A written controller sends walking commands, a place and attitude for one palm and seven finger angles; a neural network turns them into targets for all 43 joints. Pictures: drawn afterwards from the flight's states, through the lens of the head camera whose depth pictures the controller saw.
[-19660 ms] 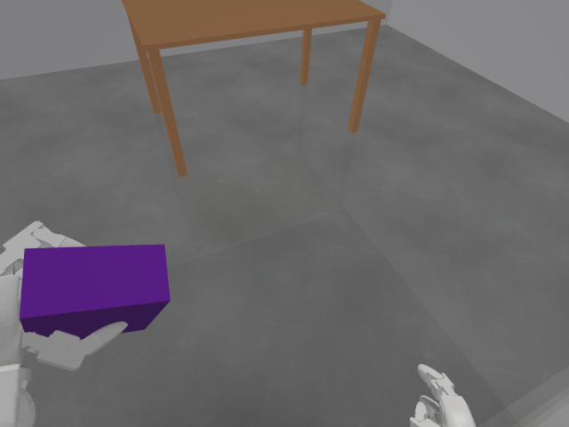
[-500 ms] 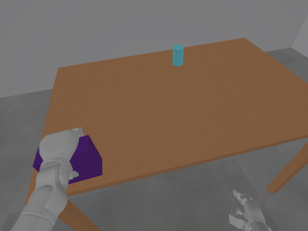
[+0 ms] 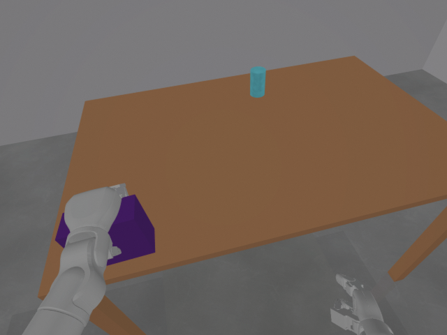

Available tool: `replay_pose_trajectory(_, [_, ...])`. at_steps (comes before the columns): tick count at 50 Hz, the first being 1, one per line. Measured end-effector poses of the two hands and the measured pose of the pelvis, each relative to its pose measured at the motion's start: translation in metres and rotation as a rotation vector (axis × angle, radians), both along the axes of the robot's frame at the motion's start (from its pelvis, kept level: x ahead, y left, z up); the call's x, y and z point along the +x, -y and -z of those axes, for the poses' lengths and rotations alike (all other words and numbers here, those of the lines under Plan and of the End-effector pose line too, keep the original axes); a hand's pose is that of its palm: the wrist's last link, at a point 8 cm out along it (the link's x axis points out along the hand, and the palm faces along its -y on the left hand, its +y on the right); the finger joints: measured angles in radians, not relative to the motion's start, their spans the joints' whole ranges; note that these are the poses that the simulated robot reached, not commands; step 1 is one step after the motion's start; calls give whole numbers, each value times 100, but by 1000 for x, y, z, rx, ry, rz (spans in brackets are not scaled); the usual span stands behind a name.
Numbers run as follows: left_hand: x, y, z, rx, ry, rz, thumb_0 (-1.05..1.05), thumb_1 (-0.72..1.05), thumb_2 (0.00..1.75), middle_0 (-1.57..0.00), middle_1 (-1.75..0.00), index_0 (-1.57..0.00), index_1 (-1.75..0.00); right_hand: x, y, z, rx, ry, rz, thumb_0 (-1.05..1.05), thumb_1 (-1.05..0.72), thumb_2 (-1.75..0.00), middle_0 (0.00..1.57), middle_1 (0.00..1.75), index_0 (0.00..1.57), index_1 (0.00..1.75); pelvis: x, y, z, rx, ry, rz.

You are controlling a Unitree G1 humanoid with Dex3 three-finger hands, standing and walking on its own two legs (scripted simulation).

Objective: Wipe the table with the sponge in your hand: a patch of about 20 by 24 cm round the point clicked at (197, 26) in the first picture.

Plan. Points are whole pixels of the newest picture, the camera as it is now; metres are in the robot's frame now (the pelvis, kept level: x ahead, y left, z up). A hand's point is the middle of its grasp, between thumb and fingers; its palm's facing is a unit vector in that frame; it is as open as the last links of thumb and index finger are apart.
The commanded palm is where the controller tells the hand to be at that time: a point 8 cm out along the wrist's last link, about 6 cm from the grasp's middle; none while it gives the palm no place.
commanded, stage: lower the sponge onto the table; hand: left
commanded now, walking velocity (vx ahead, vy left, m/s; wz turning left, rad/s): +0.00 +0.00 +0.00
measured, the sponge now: (115, 238) +0.27 +0.27 +0.01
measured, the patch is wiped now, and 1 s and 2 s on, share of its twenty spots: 0.00 0.00 0.30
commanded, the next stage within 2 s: wipe forward along the first lane in 1.28 s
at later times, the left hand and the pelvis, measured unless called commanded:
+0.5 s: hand (110, 227) +0.28 +0.28 +0.03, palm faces -0.07 -0.08 -0.99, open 10.0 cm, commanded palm +0.26 +0.27 +0.09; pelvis +0.00 +0.00 +0.00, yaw +0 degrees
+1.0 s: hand (110, 235) +0.27 +0.28 +0.01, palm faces -0.08 -0.08 -0.99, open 10.0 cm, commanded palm +0.26 +0.28 +0.07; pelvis +0.00 +0.00 +0.00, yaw +0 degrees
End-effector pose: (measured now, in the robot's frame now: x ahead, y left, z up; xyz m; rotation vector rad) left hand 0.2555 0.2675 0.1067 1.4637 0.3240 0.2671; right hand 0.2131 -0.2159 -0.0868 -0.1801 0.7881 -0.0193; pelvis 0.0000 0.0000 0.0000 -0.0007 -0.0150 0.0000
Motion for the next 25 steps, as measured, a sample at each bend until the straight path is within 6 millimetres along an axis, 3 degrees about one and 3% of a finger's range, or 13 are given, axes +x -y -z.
replay_pose_trajectory(12, [-1, -5, 9, 4, -27, -12, 0, -48, 103, -73, -135, -74, -135, 2, 5, -2, -14, 4, 5, 1, -90, -89, 20, 30, 20, 30, 0, 2, 0, -1, -4, -1])
replay_pose_trajectory(25, [10, -7, 22, 12, -48, 3, 0, -48, 103, -73, -135, -74, -135, -10, 9, 6, -28, -36, 31, 1, -90, -89, 20, 30, 20, 30, 1, 1, 1, -2, -26, 1])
